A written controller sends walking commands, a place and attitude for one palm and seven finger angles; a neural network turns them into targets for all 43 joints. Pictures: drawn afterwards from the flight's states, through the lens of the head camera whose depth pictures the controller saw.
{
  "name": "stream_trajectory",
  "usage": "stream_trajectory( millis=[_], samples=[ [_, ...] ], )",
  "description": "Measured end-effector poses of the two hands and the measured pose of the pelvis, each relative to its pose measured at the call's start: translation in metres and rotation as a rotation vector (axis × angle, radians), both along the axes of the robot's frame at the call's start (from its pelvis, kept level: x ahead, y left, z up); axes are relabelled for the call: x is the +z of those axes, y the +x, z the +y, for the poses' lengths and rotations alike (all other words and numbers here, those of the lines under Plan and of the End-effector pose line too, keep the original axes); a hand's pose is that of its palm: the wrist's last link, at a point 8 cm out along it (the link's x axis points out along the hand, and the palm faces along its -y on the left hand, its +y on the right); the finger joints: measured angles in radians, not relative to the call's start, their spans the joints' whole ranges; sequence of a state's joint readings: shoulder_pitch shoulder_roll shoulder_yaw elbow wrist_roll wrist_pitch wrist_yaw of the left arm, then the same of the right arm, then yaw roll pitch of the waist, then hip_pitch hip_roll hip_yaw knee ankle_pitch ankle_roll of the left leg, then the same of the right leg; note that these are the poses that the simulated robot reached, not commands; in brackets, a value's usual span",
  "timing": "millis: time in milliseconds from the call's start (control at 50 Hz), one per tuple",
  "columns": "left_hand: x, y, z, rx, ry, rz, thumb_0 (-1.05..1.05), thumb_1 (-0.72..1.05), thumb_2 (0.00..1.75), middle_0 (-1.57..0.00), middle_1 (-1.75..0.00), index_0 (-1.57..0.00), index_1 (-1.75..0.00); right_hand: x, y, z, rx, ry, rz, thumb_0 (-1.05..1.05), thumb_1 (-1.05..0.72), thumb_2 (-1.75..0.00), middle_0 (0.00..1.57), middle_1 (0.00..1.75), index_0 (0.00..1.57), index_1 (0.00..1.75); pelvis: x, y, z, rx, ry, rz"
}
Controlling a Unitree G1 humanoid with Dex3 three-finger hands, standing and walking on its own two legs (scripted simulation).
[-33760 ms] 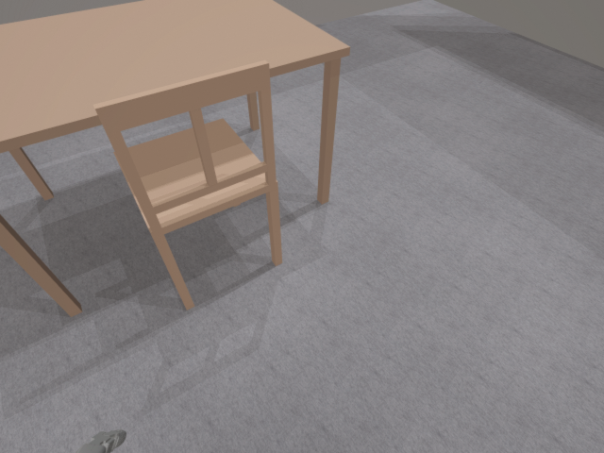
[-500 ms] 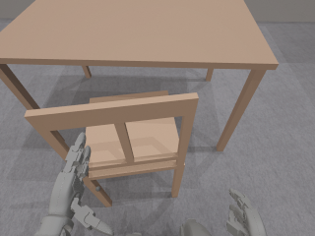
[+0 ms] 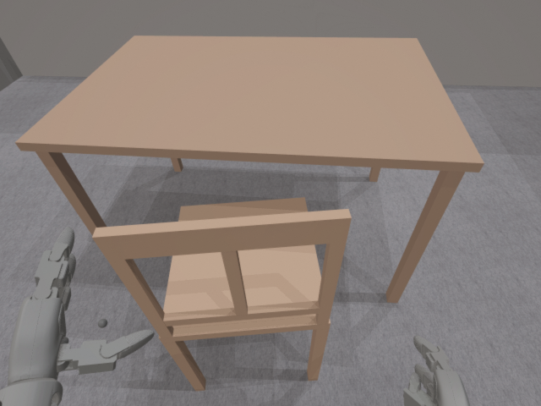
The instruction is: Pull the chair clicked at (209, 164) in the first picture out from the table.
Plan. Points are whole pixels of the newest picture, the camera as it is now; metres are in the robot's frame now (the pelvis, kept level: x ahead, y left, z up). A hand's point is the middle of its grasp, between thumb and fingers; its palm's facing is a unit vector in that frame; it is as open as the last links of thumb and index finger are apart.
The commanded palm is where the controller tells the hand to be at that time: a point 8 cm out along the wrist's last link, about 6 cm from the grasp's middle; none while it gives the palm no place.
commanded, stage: draw the hand back to the body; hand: left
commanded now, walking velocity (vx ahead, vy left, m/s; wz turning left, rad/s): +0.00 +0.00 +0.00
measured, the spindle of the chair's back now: (236, 282) +0.37 +0.11 -0.09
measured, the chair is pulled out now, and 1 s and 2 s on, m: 0.16 0.16 0.16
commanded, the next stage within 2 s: step back with the hand held close in 0.72 s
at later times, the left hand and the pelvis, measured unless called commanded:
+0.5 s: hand (28, 278) +0.20 +0.27 +0.19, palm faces +0.48 -0.78 -0.40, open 7.9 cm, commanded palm +0.15 +0.31 +0.20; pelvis +0.01 +0.01 +0.02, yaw -1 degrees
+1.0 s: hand (29, 267) +0.21 +0.27 +0.19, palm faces +0.45 -0.78 -0.44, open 7.4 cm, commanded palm +0.15 +0.30 +0.20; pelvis +0.00 +0.01 +0.02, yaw -2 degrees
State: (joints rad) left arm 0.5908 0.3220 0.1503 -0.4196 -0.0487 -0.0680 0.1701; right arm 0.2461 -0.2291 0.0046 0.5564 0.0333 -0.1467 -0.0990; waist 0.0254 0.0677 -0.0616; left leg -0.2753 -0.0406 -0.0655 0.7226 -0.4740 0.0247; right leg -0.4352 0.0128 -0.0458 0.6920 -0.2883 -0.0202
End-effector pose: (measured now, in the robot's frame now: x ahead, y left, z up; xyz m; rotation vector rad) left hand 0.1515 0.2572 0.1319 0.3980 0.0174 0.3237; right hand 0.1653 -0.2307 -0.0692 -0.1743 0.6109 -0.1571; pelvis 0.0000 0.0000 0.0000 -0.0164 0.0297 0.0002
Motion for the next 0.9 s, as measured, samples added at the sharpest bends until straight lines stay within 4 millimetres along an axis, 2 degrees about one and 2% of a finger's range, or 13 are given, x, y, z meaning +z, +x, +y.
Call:
stream_trajectory(
  millis=[80,200,400,480,540,600,760,900],
  samples=[
    [0.023,0.003,0.009,0.024,0.033,-0.072,0.0,0.12,0.53,-0.1,-0.14,-0.1,-0.14,0.004,0.009,0.01,0.016,0.025,-0.018,0.02,-0.9,-0.9,0.2,0.3,0.2,0.3,0.006,0.005,0.003,-0.005,0.0,-0.024],
    [0.038,0.005,0.02,0.04,0.052,-0.11,0.0,0.34,0.63,-0.13,-0.18,-0.13,-0.19,0.009,0.018,0.021,0.044,0.043,-0.016,0.02,-0.9,-0.9,0.2,0.3,0.2,0.3,0.012,0.007,0.004,-0.011,0.001,-0.046],
    [0.081,0.002,0.045,0.094,0.16,-0.234,0.01,0.69,0.8,-0.19,-0.26,-0.18,-0.26,0.012,0.02,0.023,0.064,0.036,-0.003,0.02,-0.9,-0.9,0.2,0.3,0.2,0.3,0.018,0.01,0.007,-0.014,-0.003,-0.069],
    [0.074,0.003,0.05,0.109,0.129,-0.224,0.01,0.79,0.85,-0.2,-0.28,-0.19,-0.28,0.011,0.018,0.02,0.055,0.035,0.017,0.02,-0.9,-0.9,0.2,0.3,0.2,0.3,0.02,0.009,0.008,-0.017,-0.002,-0.069],
    [0.061,0.005,0.047,0.103,0.088,-0.183,0.01,0.84,0.87,-0.2,-0.29,-0.2,-0.29,0.01,0.015,0.017,0.052,0.026,0.029,0.02,-0.9,-0.9,0.2,0.3,0.2,0.3,0.02,0.008,0.009,-0.019,-0.001,-0.068],
    [0.056,0.006,0.042,0.084,0.075,-0.159,0.02,0.86,0.89,-0.21,-0.29,-0.2,-0.3,0.011,0.011,0.015,0.051,0.016,0.031,0.02,-0.9,-0.9,0.2,0.3,0.2,0.3,0.021,0.008,0.009,-0.02,-0.001,-0.072],
    [0.071,0.005,0.043,0.069,0.12,-0.211,0.02,0.89,0.9,-0.21,-0.3,-0.21,-0.3,0.013,0.01,0.015,0.042,0.019,0.02,0.02,-0.9,-0.9,0.2,0.3,0.2,0.3,0.021,0.008,0.009,-0.022,-0.002,-0.082],
    [0.071,0.007,0.047,0.076,0.12,-0.218,0.02,0.89,0.9,-0.21,-0.3,-0.21,-0.3,0.014,0.01,0.017,0.05,0.026,0.024,0.02,-0.9,-0.9,0.2,0.3,0.2,0.3,0.022,0.004,0.007,-0.027,-0.001,-0.078]
  ],
)
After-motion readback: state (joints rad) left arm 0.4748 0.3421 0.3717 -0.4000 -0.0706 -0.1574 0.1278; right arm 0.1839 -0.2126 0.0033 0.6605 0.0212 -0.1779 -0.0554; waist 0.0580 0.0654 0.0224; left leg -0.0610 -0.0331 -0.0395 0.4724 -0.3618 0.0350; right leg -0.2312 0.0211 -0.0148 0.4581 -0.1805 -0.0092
